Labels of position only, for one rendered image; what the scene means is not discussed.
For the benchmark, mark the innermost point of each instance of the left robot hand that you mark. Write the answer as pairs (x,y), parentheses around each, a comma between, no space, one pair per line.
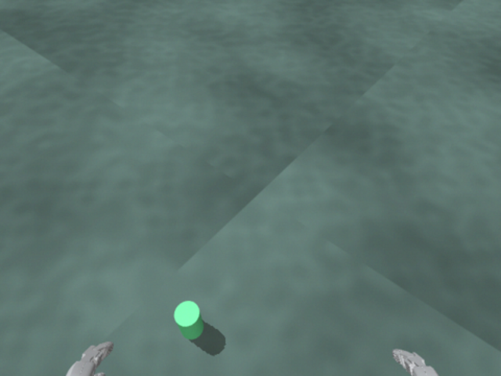
(90,360)

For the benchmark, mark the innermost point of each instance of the right robot hand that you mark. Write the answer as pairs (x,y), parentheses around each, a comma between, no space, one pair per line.
(413,363)

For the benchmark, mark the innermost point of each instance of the can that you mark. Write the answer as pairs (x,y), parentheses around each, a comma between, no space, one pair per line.
(188,319)

